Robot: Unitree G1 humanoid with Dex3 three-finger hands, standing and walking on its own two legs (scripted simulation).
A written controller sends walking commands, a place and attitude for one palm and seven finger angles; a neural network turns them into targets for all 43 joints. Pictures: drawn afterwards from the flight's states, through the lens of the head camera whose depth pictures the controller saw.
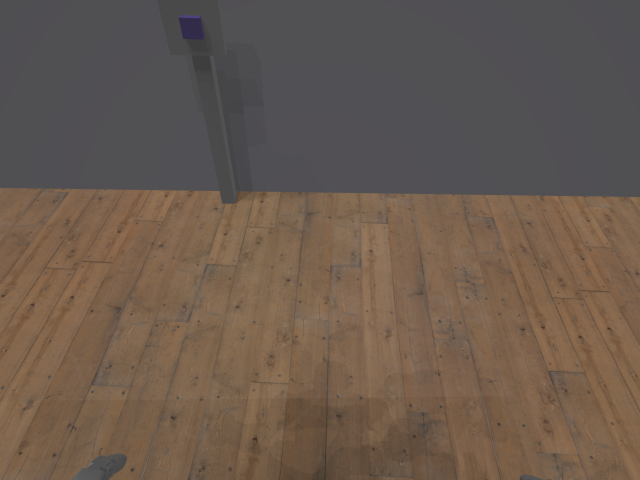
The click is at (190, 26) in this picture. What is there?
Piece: button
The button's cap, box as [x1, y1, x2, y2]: [179, 15, 203, 39]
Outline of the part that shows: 180,15 179,21 183,38 202,39 203,33 200,16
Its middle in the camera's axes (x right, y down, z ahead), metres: -0.40 -0.66 +1.20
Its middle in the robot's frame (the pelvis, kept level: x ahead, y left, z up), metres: +1.33 +0.47 +0.01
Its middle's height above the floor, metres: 0.78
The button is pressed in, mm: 0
